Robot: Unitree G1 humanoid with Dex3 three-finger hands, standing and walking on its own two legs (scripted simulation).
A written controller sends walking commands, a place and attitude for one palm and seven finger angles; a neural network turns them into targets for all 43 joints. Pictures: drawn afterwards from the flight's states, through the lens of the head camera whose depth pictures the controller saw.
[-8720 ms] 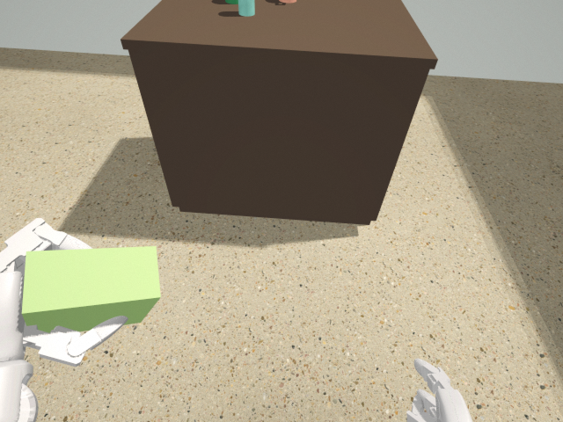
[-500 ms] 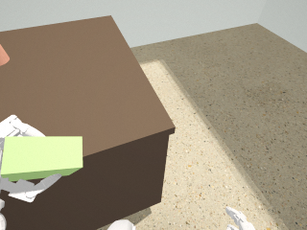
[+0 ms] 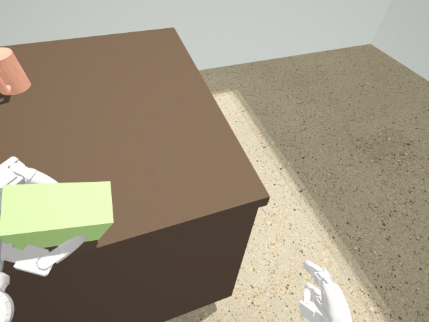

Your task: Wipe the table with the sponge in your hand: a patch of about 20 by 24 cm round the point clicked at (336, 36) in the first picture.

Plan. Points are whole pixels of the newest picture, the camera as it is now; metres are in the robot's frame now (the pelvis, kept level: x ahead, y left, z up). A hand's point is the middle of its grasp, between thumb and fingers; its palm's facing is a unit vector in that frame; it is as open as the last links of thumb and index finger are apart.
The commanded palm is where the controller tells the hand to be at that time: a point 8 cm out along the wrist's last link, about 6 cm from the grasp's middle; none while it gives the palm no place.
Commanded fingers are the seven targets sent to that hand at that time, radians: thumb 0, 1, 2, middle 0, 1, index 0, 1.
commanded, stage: come to a stop and stand still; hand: left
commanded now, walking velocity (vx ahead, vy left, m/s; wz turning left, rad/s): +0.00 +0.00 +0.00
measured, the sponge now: (74, 216) +0.22 +0.22 +0.15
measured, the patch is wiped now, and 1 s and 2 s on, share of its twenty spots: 0.00 0.00 0.00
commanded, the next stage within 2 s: look again from close up in 0.48 s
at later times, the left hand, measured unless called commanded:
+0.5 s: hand (23, 238) +0.18 +0.27 +0.16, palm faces +0.43 -0.83 -0.35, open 9.9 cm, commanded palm +0.13 +0.29 +0.18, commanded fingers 0.00 0.10 1.30 -1.20 -1.60 -1.20 -1.60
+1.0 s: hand (1, 223) +0.20 +0.30 +0.16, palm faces +0.41 -0.85 -0.33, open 10.0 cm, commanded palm +0.14 +0.32 +0.18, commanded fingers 0.00 0.10 1.30 -1.20 -1.60 -1.20 -1.60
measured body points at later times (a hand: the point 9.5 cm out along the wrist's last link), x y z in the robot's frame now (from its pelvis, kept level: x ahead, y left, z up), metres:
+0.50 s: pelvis -0.03 +0.01 +0.01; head -0.03 +0.02 +0.46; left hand +0.15 +0.31 +0.18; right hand +0.14 -0.22 -0.07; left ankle +0.00 +0.13 -0.73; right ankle -0.01 -0.10 -0.73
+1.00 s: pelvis -0.01 +0.03 +0.00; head +0.02 +0.06 +0.45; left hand +0.17 +0.34 +0.18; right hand +0.15 -0.20 -0.08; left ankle +0.00 +0.13 -0.73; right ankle -0.01 -0.10 -0.73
